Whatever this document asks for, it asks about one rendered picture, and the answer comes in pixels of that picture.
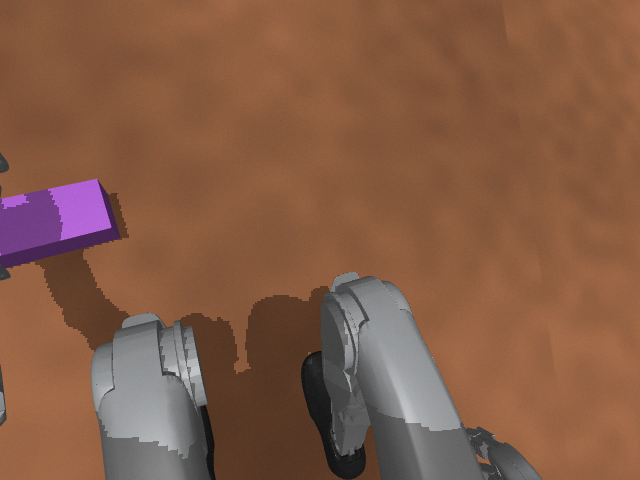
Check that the right robot hand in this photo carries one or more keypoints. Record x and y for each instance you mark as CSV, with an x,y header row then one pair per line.
x,y
506,462

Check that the carton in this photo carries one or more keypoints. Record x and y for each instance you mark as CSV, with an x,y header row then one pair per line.
x,y
53,221

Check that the right robot foot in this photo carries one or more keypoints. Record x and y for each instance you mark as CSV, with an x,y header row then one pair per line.
x,y
319,406

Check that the left robot foot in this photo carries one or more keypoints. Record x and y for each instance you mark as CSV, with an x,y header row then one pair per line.
x,y
210,442

